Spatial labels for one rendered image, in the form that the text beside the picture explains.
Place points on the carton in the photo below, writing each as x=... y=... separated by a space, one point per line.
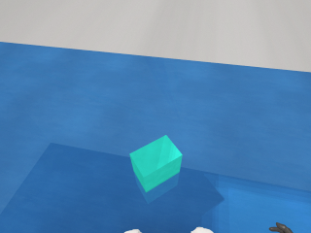
x=156 y=162

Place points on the robot right hand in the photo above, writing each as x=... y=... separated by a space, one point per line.
x=281 y=228

